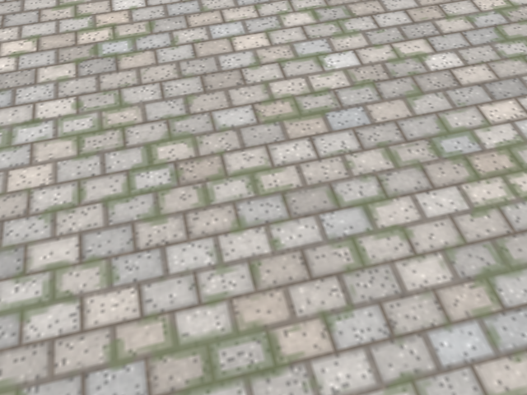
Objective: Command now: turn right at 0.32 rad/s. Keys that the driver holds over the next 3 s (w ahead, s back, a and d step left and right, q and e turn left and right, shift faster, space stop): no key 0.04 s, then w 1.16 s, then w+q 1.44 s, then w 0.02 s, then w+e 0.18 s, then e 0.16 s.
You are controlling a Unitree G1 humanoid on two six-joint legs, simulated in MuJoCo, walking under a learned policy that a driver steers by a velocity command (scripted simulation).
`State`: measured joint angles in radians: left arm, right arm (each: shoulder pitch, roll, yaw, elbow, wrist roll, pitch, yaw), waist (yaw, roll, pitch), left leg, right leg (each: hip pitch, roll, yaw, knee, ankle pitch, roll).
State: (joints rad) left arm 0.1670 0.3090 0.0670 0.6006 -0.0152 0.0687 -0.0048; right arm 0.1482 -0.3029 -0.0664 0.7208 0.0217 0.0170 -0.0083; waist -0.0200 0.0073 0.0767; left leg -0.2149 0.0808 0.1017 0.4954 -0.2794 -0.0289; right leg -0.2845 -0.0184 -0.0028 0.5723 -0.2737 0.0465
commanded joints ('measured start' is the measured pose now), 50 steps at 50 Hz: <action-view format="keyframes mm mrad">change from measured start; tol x32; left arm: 1 110 189 52 -51 8 -13 17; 50 -148 67 1 -42 2 -172 -54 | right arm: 1 39 -71 -5 -36 -33 -24 9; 50 273 -188 -17 115 -5 -69 -7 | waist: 1 20 -123 -209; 50 5 90 -53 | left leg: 1 -139 72 -28 199 48 38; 3 -311 -15 -107 487 -385 -42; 25 -26 -58 -61 -1 103 74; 29 388 300 -757 -287 -389 291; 50 365 165 -174 -177 822 187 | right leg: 1 368 -166 235 -232 518 -108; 6 255 -237 382 -373 -252 -264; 23 150 -240 248 -393 -74 -252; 30 -521 -35 105 627 -159 -88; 50 -237 28 -33 -73 222 -122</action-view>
